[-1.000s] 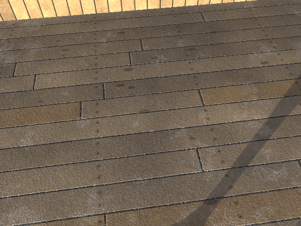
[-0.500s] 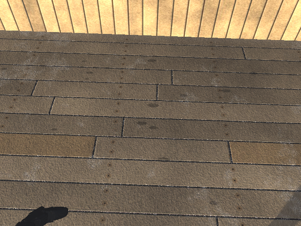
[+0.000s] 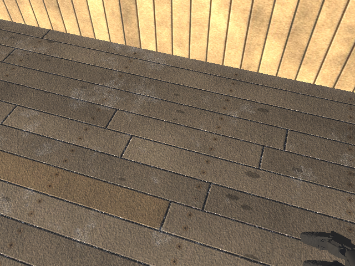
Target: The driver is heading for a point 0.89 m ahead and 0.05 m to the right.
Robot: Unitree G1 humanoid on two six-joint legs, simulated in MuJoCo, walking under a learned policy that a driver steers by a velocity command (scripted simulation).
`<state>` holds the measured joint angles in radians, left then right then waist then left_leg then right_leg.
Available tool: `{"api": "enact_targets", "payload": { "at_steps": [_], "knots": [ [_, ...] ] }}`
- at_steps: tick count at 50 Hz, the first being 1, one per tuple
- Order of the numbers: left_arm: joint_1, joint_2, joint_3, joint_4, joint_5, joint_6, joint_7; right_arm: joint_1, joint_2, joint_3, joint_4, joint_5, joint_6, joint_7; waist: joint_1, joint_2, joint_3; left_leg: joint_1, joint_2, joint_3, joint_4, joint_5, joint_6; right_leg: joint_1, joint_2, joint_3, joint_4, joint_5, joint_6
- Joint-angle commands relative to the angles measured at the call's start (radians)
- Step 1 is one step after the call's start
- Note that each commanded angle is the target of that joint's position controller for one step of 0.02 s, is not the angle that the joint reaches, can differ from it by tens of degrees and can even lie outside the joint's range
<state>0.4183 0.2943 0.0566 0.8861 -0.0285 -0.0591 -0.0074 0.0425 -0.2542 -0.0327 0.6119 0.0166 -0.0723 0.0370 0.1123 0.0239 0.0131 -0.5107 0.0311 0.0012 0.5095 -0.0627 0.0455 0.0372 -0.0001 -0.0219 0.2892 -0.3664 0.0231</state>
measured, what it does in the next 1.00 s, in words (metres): walks ahead: left foot, then right foot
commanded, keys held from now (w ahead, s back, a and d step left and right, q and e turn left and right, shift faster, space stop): w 1.00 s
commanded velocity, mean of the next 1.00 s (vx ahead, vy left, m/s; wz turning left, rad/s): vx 0.50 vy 0.00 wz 0.02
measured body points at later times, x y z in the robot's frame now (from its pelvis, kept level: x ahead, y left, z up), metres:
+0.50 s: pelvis +0.26 +0.00 +0.00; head +0.29 +0.00 +0.45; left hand +0.49 +0.23 -0.08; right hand +0.25 -0.28 -0.12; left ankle +0.13 +0.12 -0.73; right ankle +0.43 -0.13 -0.71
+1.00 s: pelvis +0.53 -0.01 +0.01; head +0.56 -0.01 +0.46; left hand +0.53 +0.27 -0.12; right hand +0.74 -0.25 -0.08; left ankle +0.70 +0.13 -0.70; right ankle +0.43 -0.13 -0.73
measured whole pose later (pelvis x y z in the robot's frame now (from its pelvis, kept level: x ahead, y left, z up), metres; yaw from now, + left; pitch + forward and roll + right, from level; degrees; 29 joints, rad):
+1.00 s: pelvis +0.53 -0.01 +0.01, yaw +0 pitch +2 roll -2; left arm 0.35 0.29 0.05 0.90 -0.02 -0.07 -0.01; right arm 0.06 -0.26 -0.03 0.75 0.01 -0.07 0.02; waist 0.09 0.03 0.02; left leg -0.59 0.09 -0.03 0.56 0.02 0.00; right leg 0.01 0.05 -0.03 0.22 -0.27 -0.01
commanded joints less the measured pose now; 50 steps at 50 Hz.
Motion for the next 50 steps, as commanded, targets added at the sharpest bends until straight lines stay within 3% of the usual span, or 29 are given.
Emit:
{"api": "enact_targets", "payload": {
  "at_steps": [1, 2, 3, 4, 5, 6, 7, 9, 10, 11, 12, 17, 22, 25, 27, 28, 29, 30, 31, 32, 33, 34, 36, 37, 38, 41, 42, 46, 50],
  "knots": [
    [-0.054, 0.154, 0.026, -0.058, 0.006, -0.003, 0.011, 0.254, -0.185, -0.080, 0.005, -0.011, -0.010, -0.014, -0.211, -0.078, -0.161, 0.456, 0.004, -0.003, -0.028, 0.010, 0.077, -0.158, -0.166, 0.045, 0.315, 0.712, -0.116],
    [0.006, 0.062, -0.006, -0.097, 0.028, -0.018, 0.009, 0.392, -0.286, -0.101, 0.018, -0.035, -0.004, -0.025, -0.224, 0.121, -0.328, 0.845, 0.270, -0.374, -0.016, -0.026, 0.204, -0.507, -0.055, -0.013, 0.700, 0.350, -0.048],
    [0.029, 0.048, -0.016, -0.089, 0.021, -0.037, 0.005, 0.423, -0.263, -0.095, 0.037, -0.015, 0.002, -0.021, -0.218, 0.261, -0.409, 0.922, 0.370, -0.709, -0.169, -0.195, 0.292, -0.712, 0.032, 0.078, 0.913, -0.199, -0.032],
    [-0.036, 0.142, 0.011, -0.100, -0.004, -0.049, -0.003, 0.372, -0.202, -0.072, 0.035, -0.009, 0.002, -0.018, -0.219, 0.166, -0.266, 0.818, 0.338, -0.631, -0.200, -0.295, 0.251, -0.815, -0.030, 0.124, 0.996, -0.172, -0.045],
    [-0.110, 0.146, 0.011, -0.119, -0.012, -0.053, -0.006, 0.311, -0.171, -0.061, 0.029, -0.008, 0.001, -0.017, -0.200, 0.115, -0.157, 0.686, 0.295, -0.498, -0.219, -0.270, 0.219, -0.828, -0.074, 0.099, 0.978, -0.084, -0.055],
    [-0.144, 0.133, 0.011, -0.122, 0.000, -0.050, -0.004, 0.255, -0.147, -0.052, 0.030, -0.014, -0.001, -0.013, -0.170, 0.055, -0.079, 0.553, 0.249, -0.403, -0.254, -0.191, 0.203, -0.797, -0.104, 0.082, 0.919, -0.012, -0.049],
    [-0.138, 0.124, 0.016, -0.119, 0.015, -0.042, -0.001, 0.216, -0.127, -0.045, 0.028, -0.022, -0.007, -0.010, -0.136, 0.057, -0.045, 0.457, 0.221, -0.348, -0.289, -0.123, 0.194, -0.745, -0.131, 0.090, 0.865, 0.044, -0.043],
    [-0.104, 0.084, 0.009, -0.106, 0.018, -0.024, -0.002, 0.188, -0.130, -0.049, 0.038, -0.021, -0.018, -0.007, -0.095, 0.076, -0.039, 0.360, 0.202, -0.283, -0.337, -0.016, 0.208, -0.664, -0.144, 0.086, 0.817, 0.087, -0.022],
    [-0.116, 0.079, 0.011, -0.100, 0.022, -0.011, 0.004, 0.190, -0.113, -0.046, 0.047, -0.020, -0.025, -0.006, -0.094, 0.039, -0.028, 0.345, 0.170, -0.236, -0.357, 0.005, 0.192, -0.661, -0.142, 0.082, 0.808, 0.125, -0.024],
    [-0.126, 0.064, 0.007, -0.112, 0.020, -0.006, 0.005, 0.193, -0.151, -0.054, 0.059, -0.021, -0.031, -0.010, -0.080, 0.077, -0.021, 0.329, 0.193, -0.220, -0.369, 0.046, 0.211, -0.679, -0.143, 0.082, 0.762, 0.162, -0.012],
    [-0.166, 0.071, 0.007, -0.122, 0.029, -0.005, 0.006, 0.215, -0.138, -0.053, 0.072, -0.014, -0.036, -0.012, -0.098, 0.051, 0.006, 0.334, 0.178, -0.183, -0.373, 0.135, 0.208, -0.705, -0.147, 0.082, 0.713, 0.198, -0.002],
    [-0.347, 0.036, -0.008, -0.166, 0.025, -0.023, -0.014, 0.284, -0.175, -0.060, 0.121, -0.007, -0.022, -0.030, -0.153, 0.013, 0.034, 0.365, 0.145, -0.084, -0.387, 0.101, 0.163, -0.675, -0.108, 0.050, 0.386, 0.458, -0.005],
    [-0.468, 0.050, -0.010, -0.217, 0.014, -0.033, -0.037, 0.364, -0.198, -0.067, 0.184, 0.004, -0.001, -0.038, -0.184, 0.022, 0.063, 0.507, 0.208, -0.098, -0.336, 0.085, 0.148, -0.687, -0.081, 0.054, 0.249, 0.425, -0.037],
    [-0.435, 0.079, -0.001, -0.218, 0.016, -0.038, -0.045, 0.359, -0.211, -0.073, 0.204, 0.004, 0.014, -0.045, -0.151, 0.049, 0.033, 0.579, 0.230, -0.106, -0.252, 0.249, 0.123, -0.605, -0.052, 0.030, 0.212, 0.310, -0.075],
    [-0.217, 0.143, 0.036, -0.155, 0.021, -0.040, -0.034, 0.340, -0.199, -0.065, 0.203, 0.000, 0.026, -0.049, -0.040, 0.041, -0.111, 0.530, 0.155, -0.043, 0.013, 0.495, 0.078, -0.274, -0.005, -0.019, 0.183, 0.319, -0.127],
    [-0.036, 0.216, 0.057, -0.121, 0.031, -0.037, -0.023, 0.348, -0.155, -0.043, 0.176, -0.021, 0.025, -0.054, 0.021, -0.056, -0.267, 0.332, 0.095, 0.003, 0.316, 0.255, 0.039, 0.036, -0.174, 0.170, 0.228, 0.378, -0.193],
    [0.015, 0.276, 0.071, -0.098, 0.026, -0.030, -0.027, 0.477, -0.035, -0.009, 0.168, -0.018, 0.004, -0.043, -0.043, -0.321, -0.381, -0.082, -0.090, -0.006, 0.651, -0.417, -0.029, 0.363, -0.377, 0.639, 0.126, 0.130, -0.348],
    [0.014, 0.177, 0.043, -0.106, 0.011, -0.029, -0.027, 0.411, -0.133, -0.029, 0.181, 0.000, -0.015, -0.038, 0.003, -0.225, -0.356, -0.198, -0.057, -0.136, 0.764, -0.524, -0.017, 0.348, -0.368, 0.722, 0.038, -0.014, -0.322],
    [-0.056, 0.146, 0.031, -0.116, 0.014, -0.030, -0.024, 0.316, -0.180, -0.044, 0.149, 0.024, -0.028, -0.033, -0.006, -0.175, -0.212, -0.262, -0.009, -0.120, 0.779, -0.443, -0.004, 0.228, -0.342, 0.585, 0.013, 0.001, -0.281],
    [-0.104, 0.131, 0.024, -0.123, 0.024, -0.030, -0.025, 0.231, -0.171, -0.040, 0.139, 0.001, -0.032, -0.037, -0.016, -0.083, -0.110, -0.197, 0.045, -0.087, 0.711, -0.380, 0.005, 0.061, -0.280, 0.419, 0.019, 0.256, -0.226],
    [-0.160, 0.128, 0.024, -0.127, 0.034, -0.029, -0.025, 0.241, -0.155, -0.043, 0.125, 0.001, -0.032, -0.038, -0.071, -0.115, -0.089, -0.195, 0.064, -0.072, 0.677, -0.310, -0.008, -0.023, -0.284, 0.412, -0.019, 0.253, -0.268],
    [-0.195, 0.099, 0.017, -0.135, 0.040, -0.034, -0.026, 0.252, -0.158, -0.047, 0.136, 0.001, -0.022, -0.041, -0.096, -0.109, -0.076, -0.126, 0.097, -0.086, 0.645, -0.273, -0.014, -0.111, -0.257, 0.383, -0.058, 0.257, -0.266],
    [-0.210, 0.066, 0.009, -0.128, 0.034, -0.042, -0.027, 0.271, -0.114, -0.042, 0.155, 0.001, 0.006, -0.042, -0.118, -0.089, -0.053, -0.075, 0.102, -0.074, 0.606, -0.238, -0.022, -0.184, -0.208, 0.302, -0.120, 0.244, -0.253],
    [-0.209, 0.107, 0.018, -0.120, 0.029, -0.045, -0.023, 0.270, -0.099, -0.037, 0.144, -0.002, 0.012, -0.043, -0.131, -0.121, -0.033, -0.093, 0.109, -0.071, 0.557, -0.216, -0.038, -0.215, -0.235, 0.290, -0.143, 0.255, -0.278],
    [-0.193, 0.112, 0.022, -0.113, 0.024, -0.049, -0.019, 0.232, -0.101, -0.034, 0.133, -0.013, 0.013, -0.045, -0.118, -0.098, -0.003, -0.115, 0.119, -0.069, 0.506, -0.187, -0.051, -0.222, -0.232, 0.263, -0.160, 0.313, -0.283],
    [-0.159, 0.128, 0.026, -0.091, 0.028, -0.043, -0.005, 0.136, -0.098, -0.034, 0.114, -0.017, 0.008, -0.044, -0.095, -0.054, 0.006, -0.159, 0.109, -0.061, 0.345, -0.008, -0.061, -0.181, -0.205, 0.194, -0.183, 0.324, -0.255],
    [-0.151, 0.149, 0.030, -0.084, 0.027, -0.041, -0.003, 0.114, -0.077, -0.025, 0.108, -0.012, 0.004, -0.039, -0.089, -0.085, 0.014, -0.138, 0.111, -0.057, 0.273, 0.027, -0.063, -0.193, -0.212, 0.171, -0.182, 0.350, -0.256],
    [-0.075, 0.160, 0.034, -0.042, 0.011, -0.029, 0.002, -0.023, -0.077, -0.019, 0.076, -0.003, -0.010, -0.022, -0.034, -0.072, 0.041, -0.079, 0.065, -0.016, 0.096, 0.139, -0.064, -0.158, -0.198, 0.110, -0.163, 0.344, -0.227],
    [-0.054, 0.173, 0.041, -0.013, 0.003, -0.009, 0.008, -0.064, -0.101, -0.024, 0.049, 0.001, -0.018, -0.003, -0.046, -0.090, 0.051, -0.073, 0.049, -0.027, 0.014, 0.050, -0.022, -0.041, -0.255, 0.130, -0.098, 0.376, -0.202]
  ]
}}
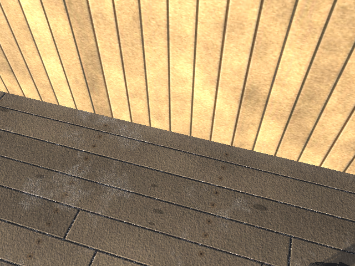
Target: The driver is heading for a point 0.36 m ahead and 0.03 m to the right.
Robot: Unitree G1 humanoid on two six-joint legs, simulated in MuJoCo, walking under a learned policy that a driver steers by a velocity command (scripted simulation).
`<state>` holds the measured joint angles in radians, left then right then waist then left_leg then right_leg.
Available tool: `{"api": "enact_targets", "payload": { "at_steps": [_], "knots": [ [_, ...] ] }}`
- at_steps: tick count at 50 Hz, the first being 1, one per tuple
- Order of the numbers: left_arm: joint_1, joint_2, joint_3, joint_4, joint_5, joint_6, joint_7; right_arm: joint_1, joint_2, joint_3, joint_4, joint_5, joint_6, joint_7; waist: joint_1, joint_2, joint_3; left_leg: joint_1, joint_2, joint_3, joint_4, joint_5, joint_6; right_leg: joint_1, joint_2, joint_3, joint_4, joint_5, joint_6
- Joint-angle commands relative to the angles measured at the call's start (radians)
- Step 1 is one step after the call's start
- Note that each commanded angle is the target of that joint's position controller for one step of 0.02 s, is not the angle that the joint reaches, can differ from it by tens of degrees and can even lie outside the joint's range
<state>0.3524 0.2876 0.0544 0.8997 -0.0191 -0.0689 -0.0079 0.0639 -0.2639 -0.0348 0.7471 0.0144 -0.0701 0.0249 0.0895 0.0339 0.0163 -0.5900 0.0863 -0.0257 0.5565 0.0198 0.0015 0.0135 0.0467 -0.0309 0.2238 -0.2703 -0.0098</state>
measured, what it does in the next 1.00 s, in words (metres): walks ahead: left foot, then right foot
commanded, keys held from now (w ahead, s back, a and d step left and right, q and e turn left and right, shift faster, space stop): w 0.18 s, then w+e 0.06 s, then no key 0.76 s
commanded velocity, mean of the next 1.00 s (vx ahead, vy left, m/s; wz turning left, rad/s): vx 0.23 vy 0.00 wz -0.03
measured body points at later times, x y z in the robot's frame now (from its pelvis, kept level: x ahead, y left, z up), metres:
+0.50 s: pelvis +0.25 +0.05 +0.00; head +0.28 +0.05 +0.45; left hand +0.44 +0.29 -0.11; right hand +0.27 -0.23 -0.13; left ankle +0.18 +0.14 -0.74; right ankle +0.40 -0.09 -0.71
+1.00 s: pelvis +0.35 +0.05 +0.00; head +0.36 +0.05 +0.45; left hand +0.48 +0.30 -0.13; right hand +0.42 -0.22 -0.14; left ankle +0.33 +0.17 -0.74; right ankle +0.39 -0.08 -0.74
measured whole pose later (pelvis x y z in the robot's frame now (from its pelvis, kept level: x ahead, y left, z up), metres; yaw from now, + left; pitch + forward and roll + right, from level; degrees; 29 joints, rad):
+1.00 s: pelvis +0.35 +0.05 +0.00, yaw -2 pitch -1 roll +0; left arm 0.10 0.25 0.02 0.93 0.03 0.02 0.04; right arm 0.15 -0.27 -0.01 1.02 -0.02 -0.02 0.00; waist 0.00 -0.01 0.05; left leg -0.16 0.01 -0.02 0.45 -0.27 -0.01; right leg -0.26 -0.01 0.00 0.42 -0.14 0.01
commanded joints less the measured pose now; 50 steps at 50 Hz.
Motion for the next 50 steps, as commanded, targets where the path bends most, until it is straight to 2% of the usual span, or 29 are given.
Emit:
{"api": "enact_targets", "payload": {
  "at_steps": [1, 3, 4, 5, 6, 7, 8, 9, 10, 11, 13, 15, 18, 20, 25, 27, 28, 29, 30, 31, 33, 36, 38, 40, 41, 42, 43, 46, 50],
  "knots": [
    [0.007, 0.182, 0.045, -0.024, -0.007, 0.007, 0.010, -0.065, -0.104, -0.026, -0.081, 0.002, -0.022, 0.012, -0.039, -0.104, 0.036, 0.036, -0.018, 0.010, -0.047, -0.069, 0.035, 0.009, -0.306, 0.137, -0.003, 0.330, -0.159],
    [-0.027, 0.177, 0.042, -0.027, -0.006, 0.016, 0.014, 0.108, -0.153, -0.054, -0.030, -0.003, -0.023, 0.006, -0.138, -0.102, -0.063, 0.289, -0.064, 0.056, -0.086, -0.089, 0.077, -0.014, -0.257, 0.090, 0.199, 0.576, -0.121],
    [-0.019, 0.130, 0.023, -0.040, 0.009, 0.017, 0.016, 0.275, -0.211, -0.078, 0.012, -0.010, -0.021, -0.003, -0.202, -0.049, -0.194, 0.549, 0.006, -0.013, -0.058, -0.074, 0.122, -0.131, -0.200, 0.042, 0.439, 0.505, -0.086],
    [0.084, 0.030, -0.010, -0.069, 0.019, 0.000, 0.010, 0.374, -0.320, -0.104, 0.030, -0.024, -0.013, -0.008, -0.179, 0.194, -0.329, 0.928, 0.252, -0.442, -0.108, -0.214, 0.274, -0.531, -0.042, -0.018, 0.831, 0.122, -0.008],
    [0.067, 0.060, -0.006, -0.054, 0.011, -0.021, 0.005, 0.401, -0.248, -0.084, 0.037, -0.009, -0.010, -0.003, -0.200, 0.231, -0.377, 0.966, 0.299, -0.694, -0.253, -0.381, 0.314, -0.689, -0.004, 0.112, 0.987, -0.309, -0.008],
    [-0.007, 0.144, 0.017, -0.073, -0.018, -0.035, -0.002, 0.325, -0.195, -0.064, 0.026, -0.006, -0.013, -0.002, -0.191, 0.147, -0.229, 0.854, 0.273, -0.579, -0.272, -0.451, 0.266, -0.781, -0.067, 0.139, 1.057, -0.261, -0.028],
    [-0.069, 0.144, 0.017, -0.088, -0.023, -0.040, -0.002, 0.255, -0.168, -0.055, 0.012, -0.009, -0.013, -0.002, -0.168, 0.087, -0.140, 0.724, 0.235, -0.458, -0.289, -0.411, 0.235, -0.780, -0.119, 0.112, 1.029, -0.169, -0.039],
    [-0.103, 0.134, 0.019, -0.091, -0.008, -0.036, 0.002, 0.198, -0.137, -0.045, 0.007, -0.014, -0.014, 0.001, -0.143, 0.034, -0.064, 0.600, 0.191, -0.363, -0.326, -0.331, 0.218, -0.753, -0.151, 0.095, 0.968, -0.094, -0.036],
    [-0.094, 0.127, 0.024, -0.081, 0.002, -0.028, 0.004, 0.180, -0.110, -0.037, 0.005, -0.023, -0.023, 0.004, -0.119, 0.064, -0.035, 0.509, 0.159, -0.267, -0.335, -0.143, 0.191, -0.676, -0.181, 0.110, 0.915, -0.045, -0.036],
    [-0.054, 0.099, 0.021, -0.074, -0.003, -0.014, 0.004, 0.153, -0.116, -0.039, 0.010, -0.026, -0.026, 0.004, -0.085, 0.094, -0.052, 0.477, 0.155, -0.240, -0.371, -0.160, 0.201, -0.637, -0.190, 0.107, 0.896, -0.004, -0.023],
    [-0.059, 0.080, 0.020, -0.068, -0.003, 0.009, 0.010, 0.148, -0.127, -0.043, 0.025, -0.030, -0.041, 0.001, -0.076, 0.060, -0.023, 0.407, 0.154, -0.179, -0.417, -0.044, 0.222, -0.616, -0.191, 0.106, 0.867, 0.044, -0.002],
    [-0.092, 0.073, 0.020, -0.083, 0.016, 0.016, 0.016, 0.157, -0.131, -0.043, 0.050, -0.031, -0.042, -0.006, -0.065, 0.022, -0.001, 0.410, 0.134, -0.080, -0.390, 0.281, 0.224, -0.635, -0.177, 0.098, 0.770, 0.092, 0.024],
    [-0.167, 0.029, 0.006, -0.101, 0.026, 0.006, 0.009, 0.168, -0.138, -0.040, 0.073, -0.025, -0.027, -0.022, -0.084, 0.031, -0.015, 0.398, 0.071, 0.043, -0.365, 0.424, 0.178, -0.549, -0.145, 0.048, 0.522, 0.273, 0.027],
    [-0.238, 0.032, 0.002, -0.120, 0.022, 0.004, 0.007, 0.208, -0.162, -0.042, 0.102, -0.023, -0.017, -0.030, -0.117, 0.033, -0.026, 0.439, 0.071, 0.049, -0.358, 0.415, 0.167, -0.510, -0.118, 0.029, 0.419, 0.332, 0.030],
    [-0.281, 0.079, 0.009, -0.154, 0.021, -0.002, -0.009, 0.178, -0.166, -0.041, 0.137, -0.014, 0.018, -0.047, -0.104, 0.049, -0.032, 0.566, 0.139, -0.016, -0.260, 0.404, 0.171, -0.476, -0.112, 0.067, 0.300, 0.260, -0.010],
    [-0.174, 0.127, 0.030, -0.110, 0.036, -0.005, -0.002, 0.152, -0.153, -0.038, 0.137, -0.009, 0.023, -0.052, -0.057, 0.013, -0.081, 0.592, 0.082, 0.000, -0.129, 0.413, 0.119, -0.326, -0.077, 0.034, 0.172, 0.352, -0.043],
    [-0.129, 0.178, 0.043, -0.102, 0.048, -0.004, 0.013, 0.186, -0.135, -0.029, 0.138, -0.025, 0.013, -0.050, -0.056, -0.045, -0.151, 0.529, 0.017, 0.019, -0.023, 0.320, 0.075, -0.155, -0.139, 0.096, 0.197, 0.698, -0.077],
    [-0.100, 0.194, 0.039, -0.099, 0.063, 0.011, 0.025, 0.283, -0.063, -0.001, 0.143, -0.050, 0.001, -0.040, -0.102, -0.170, -0.296, 0.317, -0.045, 0.035, 0.139, 0.017, 0.014, 0.172, -0.293, 0.268, 0.298, 0.989, -0.213],
    [-0.072, 0.106, 0.025, -0.077, 0.052, 0.035, 0.032, 0.261, -0.047, 0.010, 0.164, -0.042, 0.007, -0.034, -0.053, -0.260, -0.351, 0.208, -0.106, 0.009, 0.330, -0.513, -0.048, 0.238, -0.408, 0.412, 0.252, 1.022, -0.332],
    [-0.108, 0.072, 0.005, -0.087, 0.052, 0.038, 0.026, 0.215, -0.115, -0.008, 0.162, -0.033, 0.021, -0.028, -0.054, -0.202, -0.307, 0.188, -0.085, -0.070, 0.410, -0.704, -0.063, 0.163, -0.399, 0.430, 0.201, 0.901, -0.315],
    [-0.247, 0.080, 0.002, -0.102, 0.042, 0.039, 0.019, 0.161, -0.112, -0.009, 0.165, -0.013, 0.060, -0.043, -0.097, -0.126, -0.163, 0.167, -0.039, -0.070, 0.361, -0.702, -0.075, -0.017, -0.338, 0.342, 0.135, 0.608, -0.228],
    [-0.339, 0.125, 0.013, -0.103, 0.044, 0.068, 0.035, 0.178, -0.104, -0.006, 0.192, -0.029, 0.094, -0.066, -0.133, -0.170, -0.088, 0.354, -0.049, -0.014, 0.133, -0.489, -0.086, -0.272, -0.266, 0.269, 0.041, 0.268, -0.169],
    [-0.359, 0.115, 0.011, -0.105, 0.043, 0.078, 0.038, 0.209, -0.095, -0.009, 0.226, -0.033, 0.097, -0.065, -0.155, -0.170, -0.102, 0.488, -0.073, 0.020, -0.034, -0.238, -0.056, -0.344, -0.213, 0.198, 0.029, 0.066, -0.122],
    [-0.310, 0.078, 0.000, -0.073, 0.040, 0.074, 0.032, 0.159, -0.108, -0.009, 0.217, -0.056, 0.102, -0.063, -0.134, -0.130, -0.064, 0.526, -0.052, 0.003, -0.112, -0.163, -0.020, -0.404, -0.166, 0.158, 0.017, -0.191, -0.046],
    [-0.290, 0.071, -0.004, -0.058, 0.050, 0.070, 0.028, 0.134, -0.126, -0.007, 0.197, -0.056, 0.104, -0.068, -0.120, -0.111, -0.032, 0.506, 0.000, -0.041, -0.163, -0.225, 0.006, -0.419, -0.145, 0.143, 0.030, -0.223, -0.009],
    [-0.305, 0.061, -0.004, -0.068, 0.051, 0.078, 0.031, 0.110, -0.155, -0.012, 0.214, -0.043, 0.097, -0.062, -0.091, -0.006, 0.008, 0.337, -0.009, -0.049, -0.184, -0.420, 0.034, -0.309, -0.100, 0.088, 0.060, -0.138, 0.028],
    [-0.312, 0.054, -0.010, -0.060, 0.059, 0.079, 0.039, 0.063, -0.121, -0.003, 0.211, -0.043, 0.078, -0.052, -0.082, 0.029, 0.023, 0.259, -0.021, -0.047, -0.219, -0.453, 0.034, -0.223, -0.097, 0.088, 0.099, -0.056, 0.039],
    [-0.285, 0.084, -0.007, -0.037, 0.048, 0.078, 0.049, 0.044, -0.121, -0.001, 0.228, -0.041, 0.040, -0.033, -0.070, 0.022, -0.006, 0.305, -0.020, -0.045, -0.229, -0.267, 0.011, -0.173, -0.102, 0.088, 0.146, 0.118, 0.000],
    [-0.295, 0.085, -0.009, -0.014, 0.048, 0.067, 0.045, 0.043, -0.142, -0.001, 0.223, -0.034, 0.034, -0.027, -0.089, -0.027, -0.053, 0.381, -0.017, -0.045, -0.206, -0.105, 0.014, -0.158, -0.099, 0.082, 0.158, 0.251, -0.016]
  ]
}}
